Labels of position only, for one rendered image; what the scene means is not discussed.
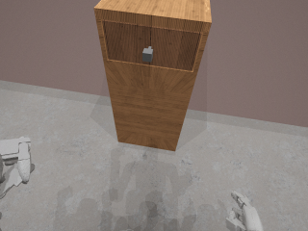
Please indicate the cabinet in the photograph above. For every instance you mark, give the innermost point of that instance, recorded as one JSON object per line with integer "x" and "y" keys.
{"x": 150, "y": 102}

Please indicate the left robot hand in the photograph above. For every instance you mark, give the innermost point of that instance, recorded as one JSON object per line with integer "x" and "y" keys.
{"x": 15, "y": 153}

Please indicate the drawer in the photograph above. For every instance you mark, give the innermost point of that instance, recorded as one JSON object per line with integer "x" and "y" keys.
{"x": 172, "y": 48}

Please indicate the right robot hand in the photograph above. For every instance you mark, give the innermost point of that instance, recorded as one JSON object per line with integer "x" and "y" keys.
{"x": 245, "y": 220}

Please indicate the handle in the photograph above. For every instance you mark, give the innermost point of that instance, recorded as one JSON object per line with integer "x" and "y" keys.
{"x": 147, "y": 54}

